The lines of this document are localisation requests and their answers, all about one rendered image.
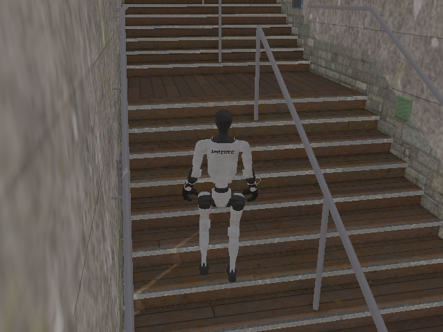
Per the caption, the right robot foot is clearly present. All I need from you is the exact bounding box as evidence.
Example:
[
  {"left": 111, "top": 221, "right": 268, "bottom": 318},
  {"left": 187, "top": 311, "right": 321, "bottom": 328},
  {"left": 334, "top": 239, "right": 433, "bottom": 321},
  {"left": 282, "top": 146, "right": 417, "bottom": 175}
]
[{"left": 226, "top": 264, "right": 237, "bottom": 282}]

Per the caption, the left robot forearm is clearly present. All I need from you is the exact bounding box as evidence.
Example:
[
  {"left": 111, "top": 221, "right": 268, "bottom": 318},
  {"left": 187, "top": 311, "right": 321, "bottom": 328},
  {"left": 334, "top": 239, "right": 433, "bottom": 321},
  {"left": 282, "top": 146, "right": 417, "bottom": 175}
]
[{"left": 184, "top": 168, "right": 198, "bottom": 191}]

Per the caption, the left robot hand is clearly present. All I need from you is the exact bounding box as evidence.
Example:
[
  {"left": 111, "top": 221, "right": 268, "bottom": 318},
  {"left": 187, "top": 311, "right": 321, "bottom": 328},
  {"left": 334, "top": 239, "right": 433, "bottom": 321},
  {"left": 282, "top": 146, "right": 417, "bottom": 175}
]
[{"left": 182, "top": 186, "right": 198, "bottom": 201}]

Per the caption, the right robot forearm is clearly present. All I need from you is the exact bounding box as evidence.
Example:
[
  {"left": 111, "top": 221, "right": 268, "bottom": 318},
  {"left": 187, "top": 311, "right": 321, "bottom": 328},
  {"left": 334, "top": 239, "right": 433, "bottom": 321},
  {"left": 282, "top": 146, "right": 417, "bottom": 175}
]
[{"left": 246, "top": 168, "right": 257, "bottom": 192}]

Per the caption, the robot left thigh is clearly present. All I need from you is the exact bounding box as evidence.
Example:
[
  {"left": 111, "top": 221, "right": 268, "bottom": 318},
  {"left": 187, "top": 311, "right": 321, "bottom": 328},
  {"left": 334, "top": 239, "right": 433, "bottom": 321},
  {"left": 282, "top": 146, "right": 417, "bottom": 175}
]
[{"left": 198, "top": 192, "right": 212, "bottom": 231}]

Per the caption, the left robot upper arm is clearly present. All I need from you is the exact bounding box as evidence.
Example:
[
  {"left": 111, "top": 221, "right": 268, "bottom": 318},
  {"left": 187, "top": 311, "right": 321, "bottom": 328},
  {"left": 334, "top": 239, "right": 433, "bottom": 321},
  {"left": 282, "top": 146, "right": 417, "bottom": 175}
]
[{"left": 191, "top": 139, "right": 209, "bottom": 178}]

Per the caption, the right robot upper arm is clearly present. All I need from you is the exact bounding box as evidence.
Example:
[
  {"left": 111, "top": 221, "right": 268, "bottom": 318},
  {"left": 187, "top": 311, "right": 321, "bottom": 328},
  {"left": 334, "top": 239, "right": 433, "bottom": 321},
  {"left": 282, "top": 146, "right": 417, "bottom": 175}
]
[{"left": 237, "top": 140, "right": 253, "bottom": 178}]

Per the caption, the right robot hand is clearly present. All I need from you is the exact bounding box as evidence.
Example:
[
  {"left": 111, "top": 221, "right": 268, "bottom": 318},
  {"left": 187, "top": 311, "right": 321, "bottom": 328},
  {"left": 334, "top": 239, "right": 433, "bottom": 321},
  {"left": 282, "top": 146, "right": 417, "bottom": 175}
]
[{"left": 242, "top": 188, "right": 258, "bottom": 202}]

